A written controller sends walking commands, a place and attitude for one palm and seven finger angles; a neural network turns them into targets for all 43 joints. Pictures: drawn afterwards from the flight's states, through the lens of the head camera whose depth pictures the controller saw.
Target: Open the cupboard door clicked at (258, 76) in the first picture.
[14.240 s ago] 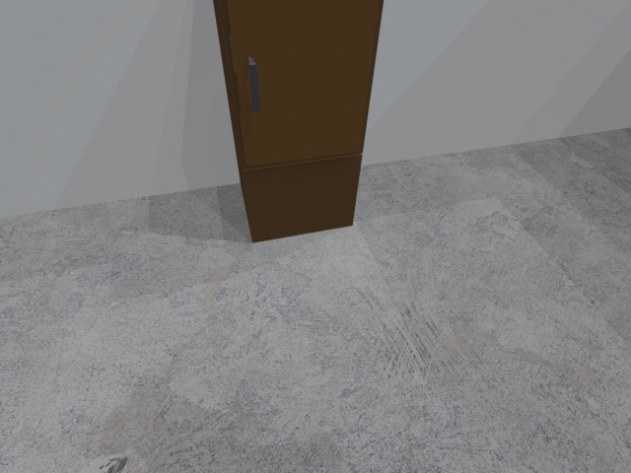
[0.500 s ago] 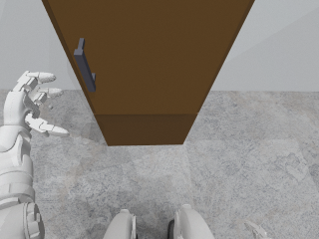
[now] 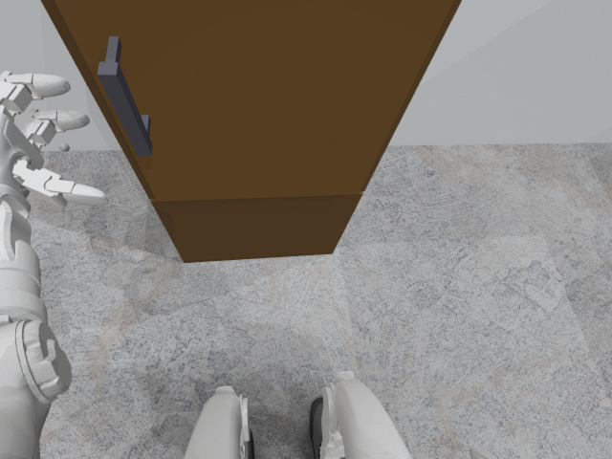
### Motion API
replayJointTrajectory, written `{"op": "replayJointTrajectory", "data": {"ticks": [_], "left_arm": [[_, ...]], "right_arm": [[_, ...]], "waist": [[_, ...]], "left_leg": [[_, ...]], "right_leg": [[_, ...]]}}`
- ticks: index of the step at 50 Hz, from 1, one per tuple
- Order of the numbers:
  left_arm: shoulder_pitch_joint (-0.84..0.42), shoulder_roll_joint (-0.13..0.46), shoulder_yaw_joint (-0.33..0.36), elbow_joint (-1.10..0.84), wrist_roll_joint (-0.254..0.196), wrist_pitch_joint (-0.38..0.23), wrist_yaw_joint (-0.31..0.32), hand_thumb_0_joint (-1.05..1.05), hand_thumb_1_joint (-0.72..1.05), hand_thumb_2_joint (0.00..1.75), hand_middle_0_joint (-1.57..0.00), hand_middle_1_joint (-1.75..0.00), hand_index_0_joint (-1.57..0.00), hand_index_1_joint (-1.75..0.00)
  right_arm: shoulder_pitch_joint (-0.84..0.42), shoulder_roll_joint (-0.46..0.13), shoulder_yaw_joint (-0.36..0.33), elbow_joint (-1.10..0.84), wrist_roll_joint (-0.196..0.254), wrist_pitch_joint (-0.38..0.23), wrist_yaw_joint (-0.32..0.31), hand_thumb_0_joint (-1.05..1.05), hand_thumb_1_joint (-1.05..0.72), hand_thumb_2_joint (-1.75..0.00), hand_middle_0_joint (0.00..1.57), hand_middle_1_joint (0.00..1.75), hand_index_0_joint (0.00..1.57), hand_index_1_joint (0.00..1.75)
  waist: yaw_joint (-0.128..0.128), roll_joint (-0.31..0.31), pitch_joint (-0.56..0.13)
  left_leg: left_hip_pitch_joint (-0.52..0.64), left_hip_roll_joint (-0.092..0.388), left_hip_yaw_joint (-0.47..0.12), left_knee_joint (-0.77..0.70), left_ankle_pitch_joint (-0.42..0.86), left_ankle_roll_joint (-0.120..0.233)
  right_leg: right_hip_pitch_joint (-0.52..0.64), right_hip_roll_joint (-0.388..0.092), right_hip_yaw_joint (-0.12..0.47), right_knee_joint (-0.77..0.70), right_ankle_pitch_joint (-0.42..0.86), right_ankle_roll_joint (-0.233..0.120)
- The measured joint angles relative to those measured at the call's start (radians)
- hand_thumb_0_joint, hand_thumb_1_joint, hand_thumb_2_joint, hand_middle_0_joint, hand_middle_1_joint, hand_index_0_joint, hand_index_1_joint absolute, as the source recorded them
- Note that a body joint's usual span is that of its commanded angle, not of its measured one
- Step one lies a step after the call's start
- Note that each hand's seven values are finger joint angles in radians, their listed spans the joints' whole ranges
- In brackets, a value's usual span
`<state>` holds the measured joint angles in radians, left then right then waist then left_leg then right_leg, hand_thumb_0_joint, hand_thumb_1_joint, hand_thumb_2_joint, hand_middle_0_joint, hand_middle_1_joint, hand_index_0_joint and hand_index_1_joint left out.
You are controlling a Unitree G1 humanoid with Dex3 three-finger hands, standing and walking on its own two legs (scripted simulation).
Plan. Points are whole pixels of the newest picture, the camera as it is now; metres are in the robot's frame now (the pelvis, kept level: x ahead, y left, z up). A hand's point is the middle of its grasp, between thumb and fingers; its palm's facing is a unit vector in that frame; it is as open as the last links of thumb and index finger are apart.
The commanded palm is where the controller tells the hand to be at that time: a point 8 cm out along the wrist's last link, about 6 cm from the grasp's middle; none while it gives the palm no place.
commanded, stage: move the hooked fingers beside the handle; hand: left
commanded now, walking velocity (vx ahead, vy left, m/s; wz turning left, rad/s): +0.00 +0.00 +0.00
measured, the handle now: (130, 102) +0.54 +0.20 +0.06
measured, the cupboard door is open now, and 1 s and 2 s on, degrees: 0 0 0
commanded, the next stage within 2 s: slide the fingers in behind the handle in 0.90 s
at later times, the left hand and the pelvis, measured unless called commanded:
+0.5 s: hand (60, 141) +0.49 +0.28 +0.06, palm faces +0.06 -1.00 -0.03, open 13.9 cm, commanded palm +0.47 +0.30 +0.05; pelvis +0.00 +0.01 +0.00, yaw -1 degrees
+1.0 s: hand (73, 149) +0.48 +0.26 +0.05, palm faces +0.05 -1.00 -0.03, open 13.9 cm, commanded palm +0.46 +0.30 +0.05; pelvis +0.00 +0.00 +0.00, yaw +0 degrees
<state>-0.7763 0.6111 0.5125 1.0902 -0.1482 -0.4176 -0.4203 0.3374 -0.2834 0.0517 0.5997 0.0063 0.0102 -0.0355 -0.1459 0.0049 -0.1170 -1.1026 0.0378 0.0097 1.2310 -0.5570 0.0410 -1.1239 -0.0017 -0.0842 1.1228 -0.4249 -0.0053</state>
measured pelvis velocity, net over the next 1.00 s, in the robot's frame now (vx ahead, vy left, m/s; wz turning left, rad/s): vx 0.00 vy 0.00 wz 0.00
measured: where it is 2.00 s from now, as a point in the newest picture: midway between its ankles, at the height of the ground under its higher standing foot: outside the picture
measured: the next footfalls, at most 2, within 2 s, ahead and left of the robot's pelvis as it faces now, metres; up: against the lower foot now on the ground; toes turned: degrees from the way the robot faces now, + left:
none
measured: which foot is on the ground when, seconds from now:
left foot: down 0.00-1.00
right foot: down 0.00-1.00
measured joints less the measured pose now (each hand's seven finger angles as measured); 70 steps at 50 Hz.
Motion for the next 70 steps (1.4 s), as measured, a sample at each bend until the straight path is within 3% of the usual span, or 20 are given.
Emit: {"op": "replayJointTrajectory", "data": {"ticks": [8,22,29,34,41,49,56,70], "left_arm": [[-0.056,0.038,-0.01,0.041,0.015,0.016,-0.003,-0.01,-0.5,0.3,-0.3,-1.2,-0.3,-1.2],[-0.009,0.009,0.01,-0.005,0.024,0.001,0.025,-0.01,-0.5,0.3,-0.3,-1.2,-0.3,-1.2],[-0.001,-0.011,-0.043,-0.025,0.0,0.005,0.018,-0.01,-0.5,0.3,-0.3,-1.2,-0.3,-1.2],[-0.01,-0.024,-0.056,0.024,0.01,0.026,0.026,-0.01,-0.5,0.3,-0.3,-1.2,-0.3,-1.2],[0.013,-0.042,-0.032,-0.042,0.014,-0.037,0.052,-0.01,-0.5,0.3,-0.3,-1.2,-0.3,-1.2],[0.0,-0.006,-0.038,0.019,0.016,0.016,0.03,-0.01,-0.5,0.3,-0.3,-1.2,-0.3,-1.2],[-0.014,-0.02,-0.036,0.009,0.001,-0.029,0.034,-0.01,-0.5,0.3,-0.3,-1.2,-0.3,-1.2],[-0.009,-0.053,-0.045,-0.013,0.019,-0.002,0.076,-0.01,-0.5,0.3,-0.3,-1.2,-0.3,-1.2]], "right_arm": [[0.018,0.001,0.008,0.001,-0.005,0.022,0.006,0.0,-0.91,-0.9,0.2,0.3,0.21,0.3],[0.024,0.006,0.005,-0.012,-0.009,0.05,0.017,0.0,-0.91,-0.9,0.2,0.3,0.21,0.3],[0.016,0.01,-0.001,-0.002,-0.005,0.058,0.02,0.0,-0.91,-0.9,0.2,0.3,0.21,0.3],[0.007,0.008,0.004,-0.014,-0.004,0.057,0.016,0.0,-0.91,-0.9,0.2,0.3,0.21,0.3],[-0.009,0.012,-0.004,-0.012,-0.012,0.052,0.019,0.0,-0.91,-0.9,0.2,0.3,0.21,0.3],[-0.001,0.008,0.005,-0.023,-0.002,0.061,0.014,0.0,-0.91,-0.9,0.2,0.3,0.21,0.3],[0.002,0.005,0.003,-0.002,-0.005,0.05,0.012,0.0,-0.91,-0.9,0.2,0.3,0.21,0.3],[0.002,0.009,-0.001,-0.011,-0.006,0.048,0.017,0.0,-0.91,-0.9,0.2,0.3,0.21,0.3]], "waist": [[-0.014,0.007,0.004],[-0.017,0.002,0.001],[0.001,0.008,-0.006],[0.001,0.005,-0.009],[0.0,0.004,-0.005],[-0.002,0.008,-0.001],[0.002,0.001,0.002],[-0.013,0.004,-0.003]], "left_leg": [[-0.027,0.001,-0.004,0.011,-0.001,0.005],[-0.019,0.002,0.002,0.004,-0.004,0.012],[0.007,-0.001,-0.006,-0.012,-0.002,0.011],[0.011,-0.006,-0.004,-0.017,0.0,0.012],[0.005,-0.001,-0.004,-0.005,-0.005,0.005],[0.012,0.001,-0.003,-0.013,-0.001,0.002],[-0.006,0.0,-0.01,0.0,-0.001,-0.002],[-0.004,0.004,-0.005,-0.005,-0.002,-0.002]], "right_leg": [[-0.02,0.001,-0.004,-0.001,0.005,0.005],[-0.011,0.004,0.003,-0.015,0.008,0.013],[0.02,0.002,-0.004,-0.035,0.008,0.014],[0.022,-0.003,-0.002,-0.034,0.007,0.014],[0.013,0.002,-0.002,-0.019,0.001,0.009],[0.016,0.004,-0.001,-0.021,0.003,0.003],[-0.001,0.003,-0.007,-0.005,-0.001,-0.001],[-0.002,0.007,-0.002,-0.01,0.0,-0.001]]}}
